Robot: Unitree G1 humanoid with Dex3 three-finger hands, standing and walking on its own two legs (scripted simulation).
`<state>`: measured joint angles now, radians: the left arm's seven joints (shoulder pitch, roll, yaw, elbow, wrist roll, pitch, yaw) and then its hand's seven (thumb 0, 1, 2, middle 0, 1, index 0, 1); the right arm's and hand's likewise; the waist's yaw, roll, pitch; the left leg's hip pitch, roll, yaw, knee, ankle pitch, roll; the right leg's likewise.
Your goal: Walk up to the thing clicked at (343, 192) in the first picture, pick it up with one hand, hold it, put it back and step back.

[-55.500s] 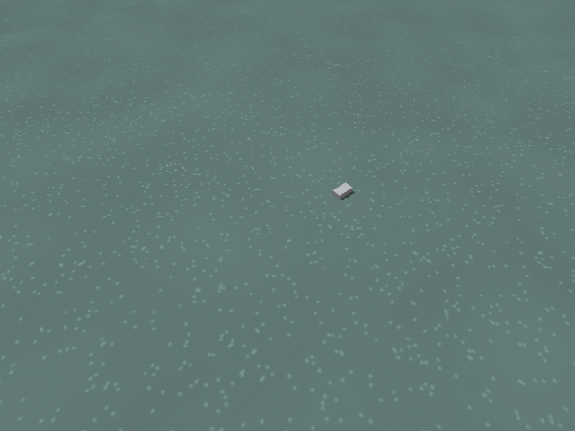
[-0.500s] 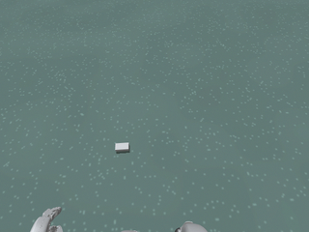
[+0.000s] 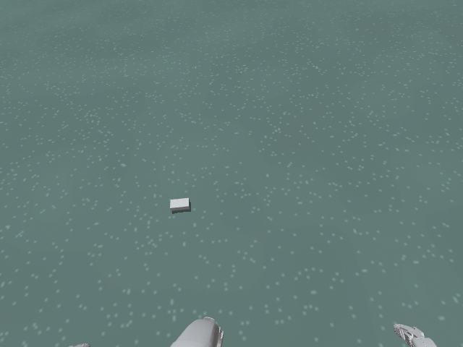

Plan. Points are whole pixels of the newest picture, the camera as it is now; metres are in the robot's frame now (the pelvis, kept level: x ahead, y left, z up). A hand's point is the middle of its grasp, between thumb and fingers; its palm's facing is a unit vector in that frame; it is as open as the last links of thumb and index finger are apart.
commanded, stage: step back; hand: left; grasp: from above
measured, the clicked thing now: (180, 204) +0.81 +0.34 -0.75
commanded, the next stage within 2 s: stand in 1.66 s
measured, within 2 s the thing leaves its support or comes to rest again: neither
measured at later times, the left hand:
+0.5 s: hand out of the picture -0.10 +0.28 -0.15, palm faces +0.03 -0.92 -0.38, open 7.4 cm
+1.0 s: hand out of the picture -0.21 +0.29 -0.14, palm faces +0.04 -0.93 -0.38, open 7.4 cm
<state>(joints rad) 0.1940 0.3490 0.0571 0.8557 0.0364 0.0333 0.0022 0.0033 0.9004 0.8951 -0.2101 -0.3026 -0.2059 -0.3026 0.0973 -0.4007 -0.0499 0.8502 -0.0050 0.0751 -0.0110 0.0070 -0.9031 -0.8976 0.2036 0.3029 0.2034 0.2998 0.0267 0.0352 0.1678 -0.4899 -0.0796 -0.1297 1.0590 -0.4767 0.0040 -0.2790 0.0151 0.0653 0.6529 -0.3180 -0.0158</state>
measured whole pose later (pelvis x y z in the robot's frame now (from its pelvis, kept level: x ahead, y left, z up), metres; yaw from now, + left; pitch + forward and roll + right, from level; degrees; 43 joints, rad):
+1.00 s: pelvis -0.26 +0.01 +0.01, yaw +4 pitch -3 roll +1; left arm 0.21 0.41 0.06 0.96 0.04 0.02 -0.02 0.00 0.90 0.90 -0.21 -0.30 -0.20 -0.30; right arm 0.27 -0.35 -0.05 0.99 -0.04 -0.03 0.01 0.01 -0.90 -0.90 0.21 0.30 0.20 0.30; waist 0.00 -0.04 0.07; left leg -0.19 -0.04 -0.03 0.54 -0.30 0.03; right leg -0.32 -0.02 0.02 0.82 -0.47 -0.03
